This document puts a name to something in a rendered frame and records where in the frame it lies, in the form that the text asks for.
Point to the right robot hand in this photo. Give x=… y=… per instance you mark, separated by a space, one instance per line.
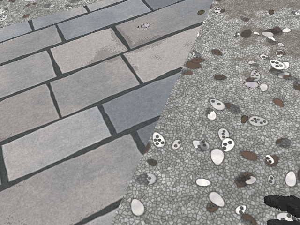
x=291 y=204

